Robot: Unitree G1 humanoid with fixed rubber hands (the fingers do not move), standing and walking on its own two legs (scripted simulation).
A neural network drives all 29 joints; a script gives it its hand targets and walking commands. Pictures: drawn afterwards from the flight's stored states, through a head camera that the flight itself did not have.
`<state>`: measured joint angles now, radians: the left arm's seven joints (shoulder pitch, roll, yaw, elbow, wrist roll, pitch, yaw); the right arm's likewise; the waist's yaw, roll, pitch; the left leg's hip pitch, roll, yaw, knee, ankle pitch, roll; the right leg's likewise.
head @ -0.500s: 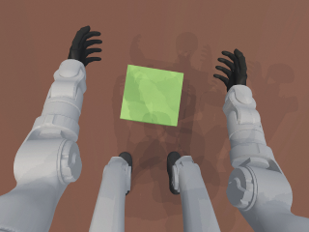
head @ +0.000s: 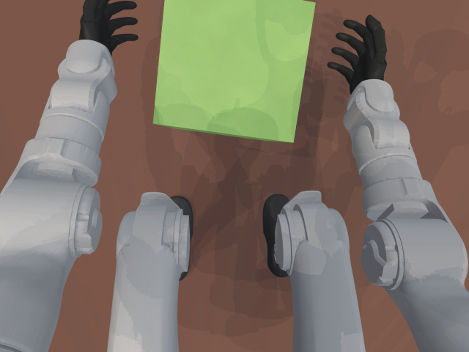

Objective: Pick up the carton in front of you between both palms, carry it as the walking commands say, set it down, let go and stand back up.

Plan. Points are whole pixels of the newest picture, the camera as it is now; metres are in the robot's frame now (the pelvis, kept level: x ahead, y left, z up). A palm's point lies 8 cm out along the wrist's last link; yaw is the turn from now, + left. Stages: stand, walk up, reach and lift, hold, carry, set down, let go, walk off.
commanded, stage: reach and lift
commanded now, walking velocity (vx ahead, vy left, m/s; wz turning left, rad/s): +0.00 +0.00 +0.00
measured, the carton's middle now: (229, 80) +0.50 +0.01 -0.29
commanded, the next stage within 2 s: none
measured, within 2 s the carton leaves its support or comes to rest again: leaves its support in 0.98 s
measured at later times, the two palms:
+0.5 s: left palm (123, 53) +0.53 +0.19 -0.22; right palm (343, 79) +0.50 -0.17 -0.22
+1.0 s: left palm (140, 48) +0.53 +0.16 -0.21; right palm (329, 68) +0.51 -0.14 -0.21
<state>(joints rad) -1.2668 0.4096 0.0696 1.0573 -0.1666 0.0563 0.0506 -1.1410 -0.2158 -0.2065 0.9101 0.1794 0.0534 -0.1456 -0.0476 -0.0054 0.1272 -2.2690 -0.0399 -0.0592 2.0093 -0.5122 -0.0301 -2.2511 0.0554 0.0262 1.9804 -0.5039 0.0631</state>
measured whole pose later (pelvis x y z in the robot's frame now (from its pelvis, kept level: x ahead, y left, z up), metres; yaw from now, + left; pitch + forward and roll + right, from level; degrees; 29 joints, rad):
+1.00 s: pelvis +0.00 +0.00 -0.05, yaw +0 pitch +38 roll -2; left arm -1.45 0.32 -0.02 1.24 -0.16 0.04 0.12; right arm -1.34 -0.18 -0.22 1.11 0.19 0.03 -0.20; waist -0.03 -0.04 0.26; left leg -2.31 -0.03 -0.05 2.19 -0.55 -0.02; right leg -2.29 0.08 0.04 2.15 -0.53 0.08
